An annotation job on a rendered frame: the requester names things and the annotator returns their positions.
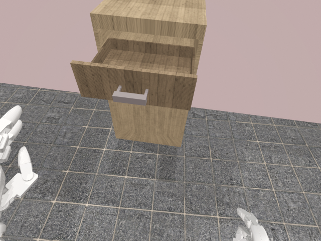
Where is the cabinet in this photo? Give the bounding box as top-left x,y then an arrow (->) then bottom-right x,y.
90,0 -> 207,147

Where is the right robot hand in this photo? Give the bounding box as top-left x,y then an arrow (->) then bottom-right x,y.
233,207 -> 270,241

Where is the drawer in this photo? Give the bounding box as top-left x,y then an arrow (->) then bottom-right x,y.
70,38 -> 197,110

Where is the handle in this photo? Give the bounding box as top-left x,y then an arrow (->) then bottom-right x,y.
112,85 -> 148,106

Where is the left robot hand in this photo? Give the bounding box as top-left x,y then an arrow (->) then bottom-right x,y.
0,105 -> 38,219

